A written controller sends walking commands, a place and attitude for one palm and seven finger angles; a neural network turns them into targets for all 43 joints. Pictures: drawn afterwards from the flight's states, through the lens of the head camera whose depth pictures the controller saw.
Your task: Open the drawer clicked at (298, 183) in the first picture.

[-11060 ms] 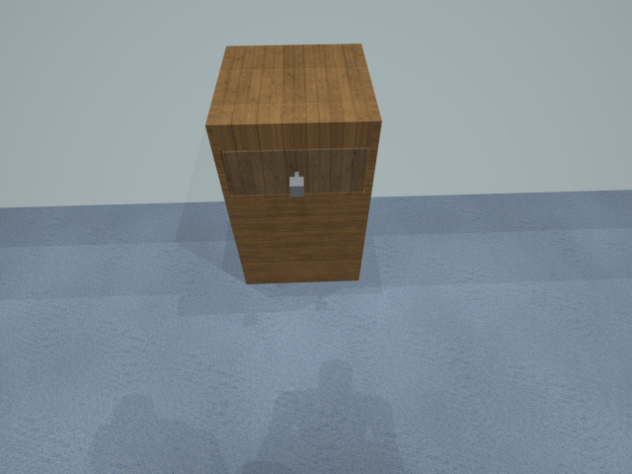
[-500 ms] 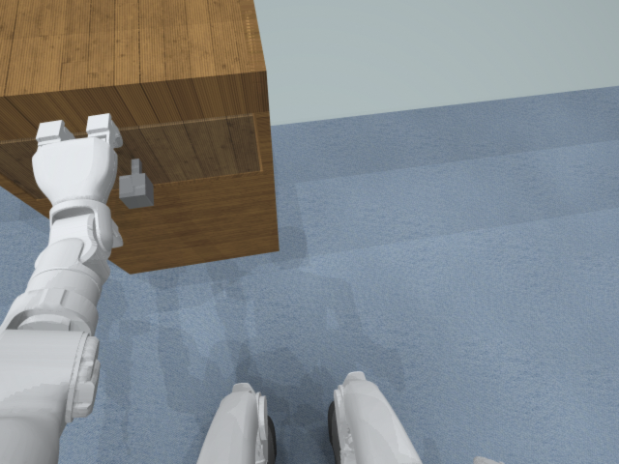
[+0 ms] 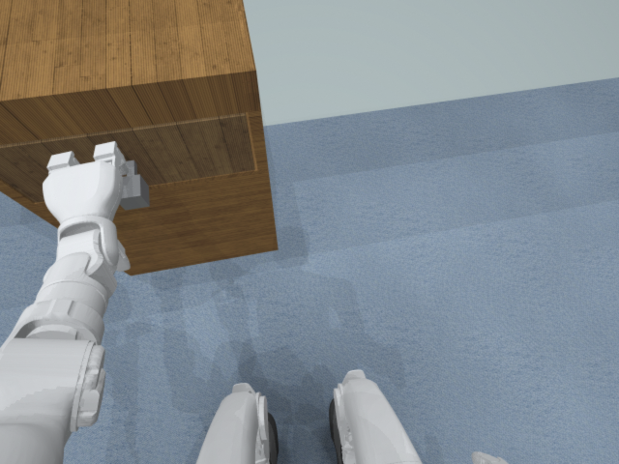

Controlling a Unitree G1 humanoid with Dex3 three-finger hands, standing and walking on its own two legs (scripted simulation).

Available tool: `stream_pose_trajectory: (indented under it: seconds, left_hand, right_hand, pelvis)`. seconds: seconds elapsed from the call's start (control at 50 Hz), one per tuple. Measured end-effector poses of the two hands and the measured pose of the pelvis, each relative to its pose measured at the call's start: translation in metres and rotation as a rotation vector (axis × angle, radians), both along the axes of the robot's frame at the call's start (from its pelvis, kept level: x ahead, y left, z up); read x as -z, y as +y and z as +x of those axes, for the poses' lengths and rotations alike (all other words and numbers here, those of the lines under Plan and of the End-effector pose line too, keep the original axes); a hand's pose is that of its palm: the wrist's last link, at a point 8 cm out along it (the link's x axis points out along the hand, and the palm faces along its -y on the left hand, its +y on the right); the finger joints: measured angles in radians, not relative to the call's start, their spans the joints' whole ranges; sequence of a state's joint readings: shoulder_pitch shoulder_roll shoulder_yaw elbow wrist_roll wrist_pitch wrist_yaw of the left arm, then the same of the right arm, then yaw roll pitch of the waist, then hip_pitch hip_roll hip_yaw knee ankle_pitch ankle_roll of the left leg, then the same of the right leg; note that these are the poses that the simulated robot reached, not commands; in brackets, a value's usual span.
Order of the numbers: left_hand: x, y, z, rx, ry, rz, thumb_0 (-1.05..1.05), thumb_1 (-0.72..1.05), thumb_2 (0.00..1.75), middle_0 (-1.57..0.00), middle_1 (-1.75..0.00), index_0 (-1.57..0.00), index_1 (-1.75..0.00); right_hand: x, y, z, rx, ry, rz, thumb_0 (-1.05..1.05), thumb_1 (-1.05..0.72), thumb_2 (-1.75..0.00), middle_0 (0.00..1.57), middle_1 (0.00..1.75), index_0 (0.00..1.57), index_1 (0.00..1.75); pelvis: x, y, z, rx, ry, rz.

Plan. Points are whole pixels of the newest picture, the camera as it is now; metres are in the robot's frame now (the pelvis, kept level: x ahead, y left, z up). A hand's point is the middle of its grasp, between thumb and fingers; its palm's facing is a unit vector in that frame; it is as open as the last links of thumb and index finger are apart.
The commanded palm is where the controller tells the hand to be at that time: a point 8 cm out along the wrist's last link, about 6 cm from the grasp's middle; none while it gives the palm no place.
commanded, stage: move the hooked fingers above the handle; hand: left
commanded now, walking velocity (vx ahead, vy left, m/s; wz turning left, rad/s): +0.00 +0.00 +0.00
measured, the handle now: (132, 182) +0.54 +0.25 -0.11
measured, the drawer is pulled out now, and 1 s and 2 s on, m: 0.00 0.00 0.00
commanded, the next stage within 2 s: lower the fingers behind the handle in 0.20 s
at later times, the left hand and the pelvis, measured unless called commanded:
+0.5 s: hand (117, 207) +0.47 +0.25 -0.07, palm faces -0.15 -0.04 -0.99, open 13.8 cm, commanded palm +0.47 +0.24 -0.01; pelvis +0.00 +0.00 -0.01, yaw +0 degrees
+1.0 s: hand (126, 201) +0.49 +0.25 -0.09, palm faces -0.03 -0.04 -1.00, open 13.8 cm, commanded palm +0.47 +0.23 -0.04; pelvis +0.00 +0.00 -0.03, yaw +0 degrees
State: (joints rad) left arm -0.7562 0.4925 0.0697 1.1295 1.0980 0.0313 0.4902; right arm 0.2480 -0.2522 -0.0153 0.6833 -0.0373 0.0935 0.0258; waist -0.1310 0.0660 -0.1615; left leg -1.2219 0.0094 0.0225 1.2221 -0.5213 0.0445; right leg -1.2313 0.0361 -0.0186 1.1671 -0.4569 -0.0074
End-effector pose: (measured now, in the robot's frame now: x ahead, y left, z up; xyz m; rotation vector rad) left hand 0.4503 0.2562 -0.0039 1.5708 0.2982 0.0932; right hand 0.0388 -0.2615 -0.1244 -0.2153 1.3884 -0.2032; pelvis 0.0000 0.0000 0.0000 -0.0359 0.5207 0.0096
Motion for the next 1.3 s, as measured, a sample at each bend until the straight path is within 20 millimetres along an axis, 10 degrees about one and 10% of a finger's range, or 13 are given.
stream_pose_trajectory:
  seconds: [0.22,0.46,1.3]
  left_hand:
    - [-0.037,-0.023,0.020,0.200,-0.136,-0.059,0.00,-0.49,0.30,-0.32,-1.20,-0.32,-1.20]
    - [0.007,-0.010,0.011,0.084,0.018,-0.036,0.00,-0.48,0.30,-0.31,-1.20,-0.31,-1.21]
    - [0.054,-0.006,0.014,0.131,-0.073,-0.052,0.00,-0.48,0.30,-0.32,-1.20,-0.29,-1.20]
  right_hand:
    - [-0.010,-0.010,-0.007,-0.013,-0.004,-0.069,0.01,-0.90,-0.89,0.20,0.30,0.21,0.30]
    - [-0.002,-0.009,-0.015,0.006,0.030,-0.039,0.01,-0.90,-0.89,0.20,0.30,0.20,0.30]
    - [0.042,-0.001,-0.012,-0.035,0.053,-0.034,0.01,-0.90,-0.89,0.20,0.30,0.21,0.30]
  pelvis:
    - [0.002,-0.005,0.005,-0.034,0.001,-0.019]
    - [0.006,-0.004,0.003,0.001,0.023,-0.005]
    - [0.050,0.001,-0.005,-0.010,0.087,-0.032]
